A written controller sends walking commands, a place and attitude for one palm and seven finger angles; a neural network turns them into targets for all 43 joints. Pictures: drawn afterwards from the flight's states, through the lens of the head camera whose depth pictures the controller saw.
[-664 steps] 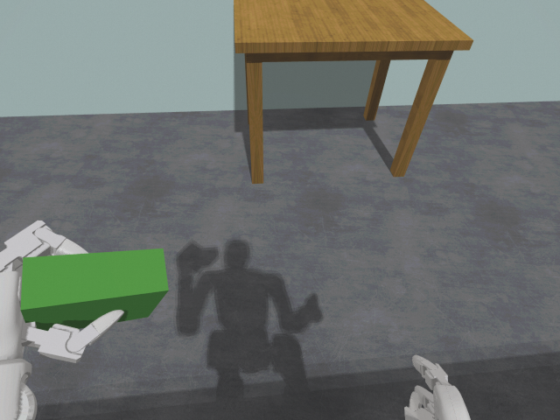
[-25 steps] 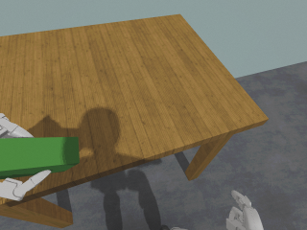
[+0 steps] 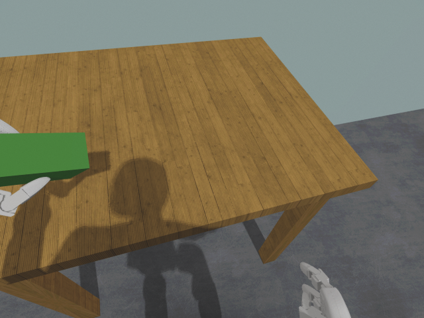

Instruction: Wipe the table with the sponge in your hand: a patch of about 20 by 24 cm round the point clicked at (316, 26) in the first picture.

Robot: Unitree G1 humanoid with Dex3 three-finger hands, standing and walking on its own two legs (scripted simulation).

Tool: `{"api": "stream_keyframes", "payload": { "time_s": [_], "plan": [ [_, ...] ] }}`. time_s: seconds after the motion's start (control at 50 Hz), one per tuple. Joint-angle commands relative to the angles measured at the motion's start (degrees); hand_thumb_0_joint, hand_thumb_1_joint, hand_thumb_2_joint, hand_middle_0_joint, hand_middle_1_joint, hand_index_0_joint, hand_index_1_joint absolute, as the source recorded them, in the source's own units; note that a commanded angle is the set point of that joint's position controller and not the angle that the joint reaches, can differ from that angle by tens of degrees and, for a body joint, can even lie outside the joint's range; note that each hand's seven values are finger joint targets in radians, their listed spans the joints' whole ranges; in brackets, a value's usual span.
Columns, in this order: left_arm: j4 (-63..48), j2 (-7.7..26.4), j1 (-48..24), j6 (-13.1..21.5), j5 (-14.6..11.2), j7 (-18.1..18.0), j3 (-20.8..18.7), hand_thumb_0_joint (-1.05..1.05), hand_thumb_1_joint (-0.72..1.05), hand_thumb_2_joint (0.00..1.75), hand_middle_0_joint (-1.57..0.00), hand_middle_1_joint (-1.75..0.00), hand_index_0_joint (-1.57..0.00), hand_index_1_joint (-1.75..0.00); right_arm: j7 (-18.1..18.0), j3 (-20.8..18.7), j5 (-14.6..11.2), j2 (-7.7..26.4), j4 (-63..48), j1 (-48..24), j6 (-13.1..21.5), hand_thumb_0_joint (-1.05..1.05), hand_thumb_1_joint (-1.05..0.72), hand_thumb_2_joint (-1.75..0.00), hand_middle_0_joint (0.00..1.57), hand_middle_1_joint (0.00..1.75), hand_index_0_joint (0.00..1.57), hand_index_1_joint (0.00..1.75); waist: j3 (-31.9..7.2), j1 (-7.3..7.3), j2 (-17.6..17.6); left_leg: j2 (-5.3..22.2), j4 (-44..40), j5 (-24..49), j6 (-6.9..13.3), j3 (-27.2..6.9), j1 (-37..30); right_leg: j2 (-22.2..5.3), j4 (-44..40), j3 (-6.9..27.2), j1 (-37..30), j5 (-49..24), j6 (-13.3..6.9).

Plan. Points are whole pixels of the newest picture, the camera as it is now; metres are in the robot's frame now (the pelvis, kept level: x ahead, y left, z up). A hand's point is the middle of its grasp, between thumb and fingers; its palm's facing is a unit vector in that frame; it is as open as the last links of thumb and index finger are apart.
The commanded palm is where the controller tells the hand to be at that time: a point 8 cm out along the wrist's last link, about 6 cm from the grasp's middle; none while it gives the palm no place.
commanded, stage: come to a stop and stand still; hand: left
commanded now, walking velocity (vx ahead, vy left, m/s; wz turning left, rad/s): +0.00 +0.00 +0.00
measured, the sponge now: (43, 160) +0.28 +0.27 +0.18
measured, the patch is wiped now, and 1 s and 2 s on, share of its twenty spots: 0.00 0.00 0.00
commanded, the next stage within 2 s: look again from close up in 0.48 s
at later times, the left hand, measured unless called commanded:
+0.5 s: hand (10, 182) +0.24 +0.29 +0.18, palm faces +0.42 -0.82 -0.39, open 9.3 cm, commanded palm +0.17 +0.32 +0.18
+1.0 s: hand (2, 231) +0.18 +0.27 +0.17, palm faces +0.45 -0.83 -0.33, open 9.3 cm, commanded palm +0.12 +0.29 +0.18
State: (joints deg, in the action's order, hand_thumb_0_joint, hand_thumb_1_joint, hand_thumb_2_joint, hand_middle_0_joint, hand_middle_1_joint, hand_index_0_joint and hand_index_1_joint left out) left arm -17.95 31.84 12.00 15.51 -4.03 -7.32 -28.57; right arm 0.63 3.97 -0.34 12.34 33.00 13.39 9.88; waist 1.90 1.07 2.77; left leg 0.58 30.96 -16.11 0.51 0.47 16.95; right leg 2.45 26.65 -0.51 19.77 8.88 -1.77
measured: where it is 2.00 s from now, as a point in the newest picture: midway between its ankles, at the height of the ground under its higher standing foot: outside the picture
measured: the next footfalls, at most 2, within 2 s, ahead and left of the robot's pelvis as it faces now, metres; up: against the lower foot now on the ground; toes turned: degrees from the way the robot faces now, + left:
none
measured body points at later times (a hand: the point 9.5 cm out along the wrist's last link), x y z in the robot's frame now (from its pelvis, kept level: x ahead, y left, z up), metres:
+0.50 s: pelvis +0.03 +0.03 +0.00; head +0.07 +0.05 +0.45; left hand +0.21 +0.33 +0.20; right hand +0.25 -0.16 -0.07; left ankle +0.00 +0.11 -0.74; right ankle +0.05 -0.10 -0.74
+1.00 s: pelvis -0.02 +0.00 +0.00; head +0.00 +0.02 +0.45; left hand +0.15 +0.32 +0.18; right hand +0.17 -0.22 -0.07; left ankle +0.00 +0.11 -0.74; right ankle +0.05 -0.10 -0.74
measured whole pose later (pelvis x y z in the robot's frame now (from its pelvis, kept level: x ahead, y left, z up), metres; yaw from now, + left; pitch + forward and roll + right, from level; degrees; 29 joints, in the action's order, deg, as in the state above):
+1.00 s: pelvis -0.02 +0.00 +0.00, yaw +4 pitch -1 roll +0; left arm -23.0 23.7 25.0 14.2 -7.7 -6.9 -20.5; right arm 1.0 0.3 -2.4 13.1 35.4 12.8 10.3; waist 2.1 1.1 1.1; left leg -2.1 28.0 -12.8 0.9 -2.6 14.6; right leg -0.4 25.2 -3.5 16.6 8.0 -0.8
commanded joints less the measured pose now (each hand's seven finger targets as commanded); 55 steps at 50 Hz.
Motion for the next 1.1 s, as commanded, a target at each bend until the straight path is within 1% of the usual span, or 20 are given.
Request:
{"api": "stream_keyframes", "payload": {
  "time_s": [0.0,0.06,0.08,0.1,0.12,0.18,0.2,0.22,0.26,0.32,0.46,0.56,0.6,0.62,0.7,0.72,0.8,0.9,0.98,1.08],
  "plan": [
    [-16.1,-0.4,16.1,4.7,-2.2,0.6,4.8,0.0,0.1,1.3,-1.2,-1.6,-1.2,-1.6,2.3,-4.7,-0.7,9.1,-7.5,-3.2,5.5,0.0,-0.9,-0.9,0.2,0.3,0.2,0.3,-10.1,2.29,-8.9,1.3,-6.0,2.7,1.8,-2.0,-0.1,-5.8,-2.8,3.9,-9.0,-0.1,-0.9],
    [-19.5,5.1,12.4,5.6,-1.6,-1.2,-1.7,0.0,0.1,1.3,-1.2,-1.6,-1.2,-1.6,1.8,-5.6,-0.1,9.8,-6.1,-2.2,5.8,0.0,-0.9,-0.9,0.2,0.3,0.2,0.3,-12.2,1.85,1.5,1.4,-5.0,12.9,0.5,-3.5,0.6,-5.7,0.5,2.2,-12.8,-13.3,0.5],
    [-20.3,6.6,10.3,6.0,-1.6,-1.5,-3.3,0.0,0.1,1.3,-1.2,-1.6,-1.2,-1.6,1.4,-5.7,0.2,10.1,-5.9,-2.4,5.7,0.0,-0.9,-0.9,0.2,0.3,0.2,0.3,-12.3,1.53,2.1,1.2,-4.9,14.9,0.3,-4.0,0.6,-5.9,1.1,2.2,-13.3,-15.6,0.6],
    [-22.5,11.6,6.0,6.0,-1.2,-2.1,-6.5,0.0,0.1,1.3,-1.2,-1.6,-1.2,-1.6,1.0,-5.6,0.1,10.8,-5.6,-3.6,5.1,0.0,-0.9,-0.9,0.2,0.3,0.2,0.3,-13.6,1.15,-0.8,1.4,-5.1,16.2,0.2,-4.5,-0.4,-5.6,2.6,2.5,-14.0,-16.2,0.7],
    [-20.9,8.9,5.1,5.9,-1.1,-2.0,-4.7,0.0,0.1,1.3,-1.2,-1.6,-1.2,-1.6,0.4,-5.5,0.3,9.6,-5.0,-3.6,4.7,0.0,-0.9,-0.9,0.2,0.3,0.2,0.3,-12.9,0.89,-1.9,1.9,-5.6,19.1,-0.2,-4.9,0.3,-6.2,3.4,1.4,-14.5,-17.2,0.8],
    [-21.5,8.6,2.6,5.2,-1.3,-2.0,-3.0,0.0,0.1,1.3,-1.2,-1.6,-1.2,-1.6,0.1,-5.5,0.1,9.8,-5.1,-3.5,4.7,0.0,-0.9,-0.9,0.2,0.3,0.2,0.3,-14.2,1.36,-10.6,2.2,-3.7,30.3,-1.4,-5.2,-2.0,-6.6,4.7,1.1,-14.4,-18.9,0.7],
    [-24.3,9.9,1.5,4.9,-1.0,-2.1,-3.6,0.0,0.1,1.3,-1.2,-1.6,-1.2,-1.6,0.3,-5.6,0.0,10.0,-5.4,-4.2,4.8,0.0,-0.9,-0.9,0.2,0.3,0.2,0.3,-16.2,1.71,-13.6,2.6,-3.1,36.1,-1.6,-5.6,-4.9,-6.0,6.0,0.8,-13.6,-17.1,0.7],
    [-24.9,7.7,2.6,4.9,-0.9,-1.8,-1.4,0.0,0.1,1.3,-1.2,-1.6,-1.2,-1.6,0.5,-5.5,0.0,9.3,-5.2,-3.2,5.0,0.0,-0.9,-0.9,0.2,0.3,0.2,0.3,-16.4,1.74,-15.2,3.5,-2.8,41.9,-2.1,-5.9,-6.9,-6.3,6.1,-0.3,-11.5,-12.2,0.8],
    [-27.0,6.2,5.0,4.7,-0.7,-1.6,-0.1,0.0,0.1,1.3,-1.2,-1.6,-1.2,-1.6,1.4,-5.8,0.3,9.4,-5.6,-2.8,5.2,0.0,-0.9,-0.9,0.2,0.3,0.2,0.3,-17.2,2.0,-14.9,4.7,-2.0,49.7,-2.3,-6.7,-10.2,-5.8,6.6,-1.0,-8.9,-7.2,0.9],
    [-27.2,2.5,8.3,4.1,-0.4,-0.9,2.3,0.0,0.1,1.3,-1.2,-1.6,-1.2,-1.6,2.3,-6.4,0.4,9.2,-5.6,-2.5,4.9,0.0,-0.9,-0.9,0.2,0.3,0.2,0.3,-15.3,1.66,-11.6,6.1,-3.1,52.3,-2.8,-7.4,-11.5,-5.5,7.1,-1.6,-5.2,-1.7,1.1],
    [-16.1,2.8,9.0,2.4,-2.6,0.1,-1.2,0.0,0.1,1.3,-1.2,-1.6,-1.2,-1.6,1.1,-7.1,-0.6,8.8,-6.8,-4.5,1.6,0.0,-0.9,-0.9,0.2,0.3,0.2,0.3,-12.2,0.84,-3.0,4.3,-6.0,31.9,-3.9,-6.3,-2.9,-7.5,2.3,0.7,-12.5,-14.9,1.0],
    [-17.8,1.9,8.4,2.3,-3.8,0.7,0.5,0.0,0.1,1.3,-1.2,-1.6,-1.2,-1.6,0.3,-6.4,-1.3,8.1,-7.8,-5.6,1.2,0.0,-0.9,-0.9,0.2,0.3,0.2,0.3,-13.2,0.64,-4.4,2.5,-6.7,22.4,-2.9,-6.3,-2.7,-8.2,0.2,2.1,-14.6,-16.4,0.8],
    [-20.7,2.4,7.3,1.9,-3.9,0.6,1.3,0.0,0.1,1.3,-1.2,-1.6,-1.2,-1.6,0.3,-5.9,-2.0,8.0,-8.4,-7.8,1.5,0.0,-0.9,-0.9,0.2,0.3,0.2,0.3,-12.9,0.56,-6.6,2.0,-6.9,18.9,-2.2,-6.7,-3.6,-8.1,-0.2,3.4,-13.9,-14.3,0.7],
    [-20.4,0.8,8.1,2.2,-3.9,0.6,2.5,0.0,0.1,1.3,-1.2,-1.6,-1.2,-1.6,0.2,-5.8,-1.5,7.7,-8.2,-6.3,1.7,0.0,-0.9,-0.9,0.2,0.3,0.2,0.3,-12.4,0.69,-5.7,2.0,-7.0,17.4,-1.8,-6.6,-2.2,-8.1,-0.8,2.4,-14.4,-13.6,0.8],
    [-22.0,3.7,7.1,1.8,-4.0,-0.2,0.9,0.0,0.1,1.3,-1.2,-1.6,-1.2,-1.6,0.1,-5.7,-2.1,8.2,-8.0,-7.7,2.6,0.0,-0.9,-0.9,0.2,0.3,0.2,0.3,-10.9,0.51,-5.9,1.3,-6.6,10.9,-0.9,-7.5,-2.0,-8.8,-2.7,4.7,-12.4,-9.2,0.6],
    [-20.7,1.3,7.6,2.1,-4.0,-0.1,2.5,0.0,0.1,1.3,-1.2,-1.6,-1.2,-1.6,0.0,-5.6,-1.7,7.8,-7.6,-6.3,2.7,0.0,-0.9,-0.9,0.2,0.3,0.2,0.3,-10.0,0.47,-5.3,1.2,-6.9,9.5,-0.7,-7.4,-0.7,-8.7,-3.3,3.7,-12.5,-7.8,0.7],
    [-19.9,4.1,7.5,1.9,-4.0,-0.7,-0.1,0.0,0.1,1.3,-1.2,-1.6,-1.2,-1.6,-0.3,-6.0,-2.3,8.2,-7.4,-7.5,3.2,0.0,-0.9,-0.9,0.2,0.3,0.2,0.3,-9.3,0.35,-6.2,1.3,-7.4,7.4,-0.7,-8.4,-1.1,-9.1,-4.5,4.4,-11.0,-4.2,0.6],
    [-17.3,2.6,8.7,2.2,-4.1,-0.6,1.0,0.0,0.1,1.3,-1.2,-1.6,-1.2,-1.6,-0.4,-6.1,-2.6,8.1,-7.3,-7.6,3.6,0.0,-0.9,-0.9,0.2,0.3,0.2,0.3,-7.1,0.3,-5.6,1.6,-9.2,2.0,-0.3,-8.9,-0.1,-9.1,-6.7,3.8,-9.2,3.0,0.8],
    [-17.7,0.7,7.5,2.9,-4.4,0.1,2.7,0.0,0.1,1.3,-1.2,-1.6,-1.2,-1.6,0.2,-6.1,-2.3,7.0,-6.5,-6.6,4.0,0.0,-0.9,-0.9,0.2,0.3,0.2,0.3,-6.3,0.09,-3.9,3.7,-10.4,-2.8,-0.1,-9.2,0.1,-7.7,-6.3,4.3,-5.9,7.2,1.1],
    [-17.9,0.1,3.0,2.5,-3.6,-0.1,3.4,0.0,0.1,1.3,-1.2,-1.6,-1.2,-1.6,0.2,-6.1,-2.1,6.0,-6.3,-6.6,3.8,0.0,-0.9,-0.9,0.2,0.3,0.2,0.3,-4.7,-0.11,-7.6,8.0,-14.9,-17.5,1.5,-12.3,4.4,-4.9,0.0,4.8,-3.1,12.4,1.3]
  ]
}}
